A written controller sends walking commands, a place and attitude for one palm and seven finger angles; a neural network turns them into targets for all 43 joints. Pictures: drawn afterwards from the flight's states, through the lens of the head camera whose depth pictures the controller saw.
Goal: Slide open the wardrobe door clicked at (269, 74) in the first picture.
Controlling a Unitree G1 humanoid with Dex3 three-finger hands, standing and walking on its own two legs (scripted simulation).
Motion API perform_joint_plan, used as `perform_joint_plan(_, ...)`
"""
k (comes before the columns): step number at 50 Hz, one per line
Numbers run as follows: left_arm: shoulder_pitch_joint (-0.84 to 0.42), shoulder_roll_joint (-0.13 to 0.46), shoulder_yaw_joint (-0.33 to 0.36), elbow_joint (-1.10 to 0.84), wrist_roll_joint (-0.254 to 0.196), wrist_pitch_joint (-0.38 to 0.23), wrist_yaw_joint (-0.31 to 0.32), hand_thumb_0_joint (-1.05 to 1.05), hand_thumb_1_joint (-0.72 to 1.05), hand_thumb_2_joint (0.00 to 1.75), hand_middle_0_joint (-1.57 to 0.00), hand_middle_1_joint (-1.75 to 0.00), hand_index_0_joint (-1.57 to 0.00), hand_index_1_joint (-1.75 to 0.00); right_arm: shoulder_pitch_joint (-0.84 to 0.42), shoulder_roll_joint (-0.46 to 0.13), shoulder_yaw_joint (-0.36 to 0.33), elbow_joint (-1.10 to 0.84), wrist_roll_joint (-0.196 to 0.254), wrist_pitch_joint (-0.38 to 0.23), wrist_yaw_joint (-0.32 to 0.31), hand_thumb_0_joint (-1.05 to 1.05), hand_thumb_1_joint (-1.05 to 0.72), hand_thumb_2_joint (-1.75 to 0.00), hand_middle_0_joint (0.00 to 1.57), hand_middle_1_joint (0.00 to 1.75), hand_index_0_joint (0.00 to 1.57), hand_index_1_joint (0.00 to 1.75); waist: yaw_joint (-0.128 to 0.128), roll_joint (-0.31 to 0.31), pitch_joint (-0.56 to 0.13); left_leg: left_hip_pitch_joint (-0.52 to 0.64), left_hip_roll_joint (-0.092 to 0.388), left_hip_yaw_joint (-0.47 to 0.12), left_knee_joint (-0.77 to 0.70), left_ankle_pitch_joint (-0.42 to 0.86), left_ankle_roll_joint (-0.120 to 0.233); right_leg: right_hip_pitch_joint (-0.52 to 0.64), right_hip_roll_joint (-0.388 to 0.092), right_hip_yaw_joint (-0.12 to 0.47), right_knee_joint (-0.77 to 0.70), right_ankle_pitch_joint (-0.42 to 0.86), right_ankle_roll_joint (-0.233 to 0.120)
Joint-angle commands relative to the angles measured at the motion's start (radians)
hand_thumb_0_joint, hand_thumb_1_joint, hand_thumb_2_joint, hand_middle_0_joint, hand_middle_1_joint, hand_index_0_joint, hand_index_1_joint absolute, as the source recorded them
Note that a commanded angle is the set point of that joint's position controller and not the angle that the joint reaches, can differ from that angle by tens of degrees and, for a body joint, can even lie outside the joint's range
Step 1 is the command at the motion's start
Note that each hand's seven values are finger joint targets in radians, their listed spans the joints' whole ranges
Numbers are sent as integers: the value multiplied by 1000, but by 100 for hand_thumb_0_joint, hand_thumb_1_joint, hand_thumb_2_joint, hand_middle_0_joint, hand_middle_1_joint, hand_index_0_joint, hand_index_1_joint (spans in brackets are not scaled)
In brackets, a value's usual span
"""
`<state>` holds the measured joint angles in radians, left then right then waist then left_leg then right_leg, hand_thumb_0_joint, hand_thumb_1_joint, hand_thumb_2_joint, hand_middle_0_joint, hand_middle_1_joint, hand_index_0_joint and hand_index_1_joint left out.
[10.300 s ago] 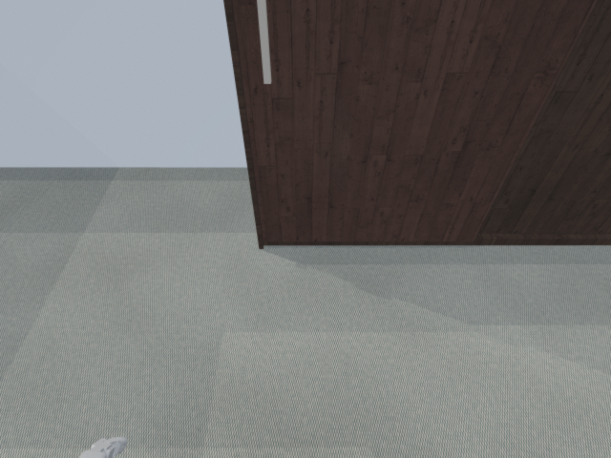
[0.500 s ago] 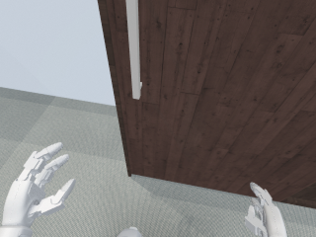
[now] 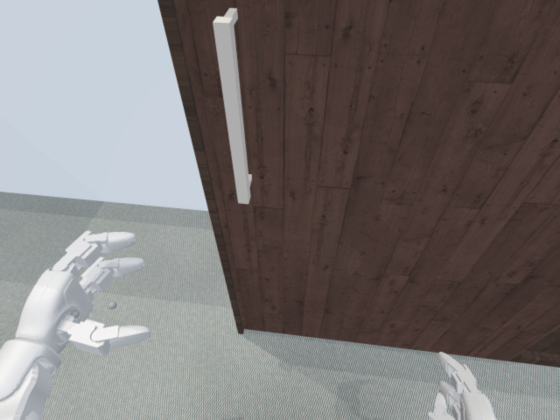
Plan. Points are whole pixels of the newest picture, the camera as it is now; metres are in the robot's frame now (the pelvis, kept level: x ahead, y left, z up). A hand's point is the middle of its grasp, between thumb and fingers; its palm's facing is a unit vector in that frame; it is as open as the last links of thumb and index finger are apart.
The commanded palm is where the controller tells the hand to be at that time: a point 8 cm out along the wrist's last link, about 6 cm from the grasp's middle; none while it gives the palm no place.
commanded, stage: raise the hand with hooked fingers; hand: left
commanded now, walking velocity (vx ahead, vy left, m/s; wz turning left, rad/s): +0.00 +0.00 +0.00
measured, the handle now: (239, 122) +0.50 +0.11 +0.18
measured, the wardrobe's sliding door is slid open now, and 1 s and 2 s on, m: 0.00 0.00 0.00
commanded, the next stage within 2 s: move the hooked fingers beside the handle in 1.06 s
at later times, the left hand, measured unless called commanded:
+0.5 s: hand (38, 225) +0.26 +0.28 +0.21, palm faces +0.06 -0.99 -0.12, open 13.9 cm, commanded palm +0.23 +0.32 +0.20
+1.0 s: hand (66, 216) +0.27 +0.26 +0.20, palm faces +0.04 -0.99 -0.10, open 14.0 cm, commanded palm +0.24 +0.30 +0.21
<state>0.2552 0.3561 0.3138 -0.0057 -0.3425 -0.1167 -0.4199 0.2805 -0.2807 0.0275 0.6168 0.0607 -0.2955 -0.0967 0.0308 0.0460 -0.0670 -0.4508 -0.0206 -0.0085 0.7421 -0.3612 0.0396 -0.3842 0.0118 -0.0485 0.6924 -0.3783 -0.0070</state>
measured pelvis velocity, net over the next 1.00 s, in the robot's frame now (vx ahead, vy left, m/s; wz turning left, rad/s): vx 0.00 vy -0.02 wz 0.01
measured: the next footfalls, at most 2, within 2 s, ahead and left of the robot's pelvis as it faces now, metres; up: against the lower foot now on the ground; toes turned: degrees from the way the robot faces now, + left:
none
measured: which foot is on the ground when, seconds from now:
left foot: down 0.00-1.00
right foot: down 0.00-1.00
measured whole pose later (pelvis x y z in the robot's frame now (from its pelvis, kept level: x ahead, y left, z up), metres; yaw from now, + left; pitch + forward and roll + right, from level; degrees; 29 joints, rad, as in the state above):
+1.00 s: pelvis +0.00 -0.02 +0.02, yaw +0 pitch -2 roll +0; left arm -0.12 0.49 0.46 0.14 -0.34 0.17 -0.48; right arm 0.22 -0.28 0.07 0.60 0.09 -0.22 -0.10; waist 0.05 0.06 -0.03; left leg -0.23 -0.01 -0.02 0.52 -0.26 0.02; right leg -0.18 0.02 -0.05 0.49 -0.29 -0.03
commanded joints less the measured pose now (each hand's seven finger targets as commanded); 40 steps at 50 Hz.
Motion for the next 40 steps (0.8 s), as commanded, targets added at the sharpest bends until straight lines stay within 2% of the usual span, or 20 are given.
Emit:
perform_joint_plan(1,-272,296,208,-310,-50,-73,35,0,-34,37,-29,-110,-29,-110,-115,-95,-25,-172,-3,-69,-27,0,-90,-90,20,30,20,30,10,48,-183,216,30,-55,-164,262,-11,70,9,-11,-124,237,-16)
perform_joint_plan(4,-301,267,200,-251,-59,-66,44,0,-41,34,-29,-114,-29,-114,-122,-92,-17,-157,2,-70,-29,0,-90,-90,20,30,20,30,10,79,-124,239,34,-68,-198,253,-26,60,14,-28,-138,222,-20)
perform_joint_plan(5,-310,267,196,-220,-59,-44,34,0,-43,33,-29,-115,-29,-115,-123,-95,-13,-157,2,-67,-26,0,-90,-90,20,30,20,30,19,89,-113,240,30,-66,-204,262,-26,79,15,-23,-152,237,-24)
perform_joint_plan(6,-322,250,171,-179,-53,-15,23,0,-45,32,-30,-117,-30,-117,-124,-97,-10,-153,7,-62,-26,0,-90,-90,20,30,20,30,10,92,-86,242,34,-68,-218,253,-30,68,13,-27,-157,231,-22)
perform_joint_plan(9,-351,238,123,-92,-33,84,-14,0,-50,30,-30,-120,-30,-120,-128,-105,-7,-159,18,-50,-30,0,-90,-90,20,30,20,30,5,66,-28,225,35,-74,-249,194,-23,53,8,-21,-190,194,-17)
perform_joint_plan(10,-350,243,125,-70,-31,114,-27,0,-50,30,-30,-120,-30,-120,-129,-106,-6,-163,19,-44,-28,0,-90,-90,20,30,20,30,12,55,-21,224,31,-69,-252,205,-21,75,9,-14,-203,210,-20)
perform_joint_plan(13,-454,307,156,-126,-22,162,-39,0,-50,30,-30,-120,-30,-120,-149,-105,-1,-185,20,-30,-29,0,-90,-90,20,30,20,30,12,22,-78,254,29,-75,-265,198,-14,95,6,-14,-216,198,-16)
perform_joint_plan(16,-553,395,240,-217,-35,136,-29,0,-50,30,-30,-120,-30,-120,-172,-94,10,-192,12,-27,-26,0,-90,-90,20,30,20,30,25,38,-147,310,24,-76,-271,232,-14,141,11,-8,-234,213,-22)
perform_joint_plan(18,-577,414,273,-231,-43,107,-23,0,-50,30,-30,-120,-30,-120,-175,-86,15,-187,9,-30,-29,0,-90,-90,20,30,20,30,26,48,-178,345,24,-74,-274,259,-17,158,14,-11,-237,234,-23)
perform_joint_plan(20,-585,427,283,-209,-45,101,-23,0,-50,30,-30,-120,-30,-120,-175,-85,21,-173,8,-28,-25,0,-90,-90,20,30,20,30,31,78,-159,349,23,-65,-277,278,-18,171,17,-7,-252,257,-26)
perform_joint_plan(23,-613,393,249,-72,-42,154,-42,0,-50,30,-30,-120,-30,-120,-171,-93,20,-151,20,-17,-29,0,-90,-90,20,30,20,30,15,92,-77,320,23,-67,-301,227,-20,136,10,-11,-269,228,-25)
perform_joint_plan(25,-603,390,229,23,-34,212,-64,0,-50,30,-30,-120,-30,-120,-167,-102,18,-147,26,-7,-29,0,-90,-90,20,30,20,30,18,40,-38,293,21,-65,-304,216,-14,134,9,-3,-288,224,-24)
perform_joint_plan(26,-637,386,203,35,-28,239,-75,0,-50,30,-30,-120,-30,-120,-171,-109,19,-149,32,0,-27,0,-90,-90,20,30,20,30,7,37,-24,280,22,-64,-312,192,-13,123,4,-2,-293,203,-20)
perform_joint_plan(28,-707,413,198,6,-16,267,-89,0,-50,30,-30,-120,-30,-120,-183,-111,17,-164,36,2,-28,0,-90,-90,20,30,20,30,9,63,-72,308,17,-67,-310,200,-10,133,0,0,-289,206,-21)
perform_joint_plan(30,-669,404,197,10,-23,272,-97,0,-50,30,-30,-120,-30,-120,-186,-109,17,-177,33,4,-20,0,-90,-90,20,30,20,30,17,4,-90,309,16,-67,-298,227,-6,151,3,6,-289,226,-23)
perform_joint_plan(32,-638,415,225,-21,-33,256,-104,0,-50,30,-30,-120,-30,-120,-187,-106,12,-186,32,8,-14,0,-90,-90,20,30,20,30,22,-17,-150,327,11,-57,-283,265,-2,172,3,7,-276,273,-18)
perform_joint_plan(35,-621,470,297,-89,-51,208,-93,0,-50,30,-30,-120,-30,-120,-199,-100,11,-190,25,6,-3,0,-90,-90,20,30,20,30,42,-2,-182,336,9,-44,-271,305,-3,209,3,16,-271,318,-19)
perform_joint_plan(36,-628,469,306,-104,-56,195,-87,0,-50,30,-30,-120,-30,-120,-200,-98,10,-192,24,7,-3,0,-90,-90,20,30,20,30,37,15,-189,338,7,-39,-275,308,-2,214,2,17,-269,328,-18)
perform_joint_plan(39,-631,452,309,-90,-50,183,-60,0,-50,30,-30,-120,-30,-120,-193,-96,6,-184,26,3,-6,0,-90,-90,20,30,20,30,35,61,-151,339,8,-33,-282,299,-4,189,3,8,-269,319,-19)
perform_joint_plan(40,-636,458,306,-94,-43,189,-52,0,-50,30,-30,-120,-30,-120,-192,-96,5,-181,25,6,-6,0,-90,-90,20,30,20,30,38,57,-124,332,10,-30,-280,307,-3,186,3,13,-276,329,-19)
